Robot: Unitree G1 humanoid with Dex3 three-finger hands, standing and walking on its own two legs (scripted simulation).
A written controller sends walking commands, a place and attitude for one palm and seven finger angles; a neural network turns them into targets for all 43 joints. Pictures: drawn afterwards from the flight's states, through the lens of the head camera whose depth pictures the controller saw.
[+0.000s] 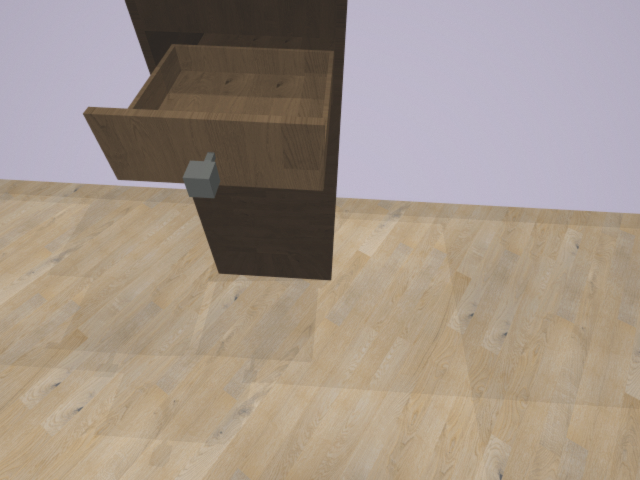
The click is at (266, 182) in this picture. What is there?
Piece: drawer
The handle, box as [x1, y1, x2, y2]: [183, 152, 219, 197]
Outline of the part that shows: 213,152 207,152 205,159 203,161 189,162 183,175 183,180 189,196 214,197 219,183 219,178 214,161 215,157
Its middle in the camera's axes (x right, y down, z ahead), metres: -0.19 -0.11 +0.64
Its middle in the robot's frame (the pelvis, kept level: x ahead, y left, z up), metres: +0.56 +0.22 +0.04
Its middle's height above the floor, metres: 0.83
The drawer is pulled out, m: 0.30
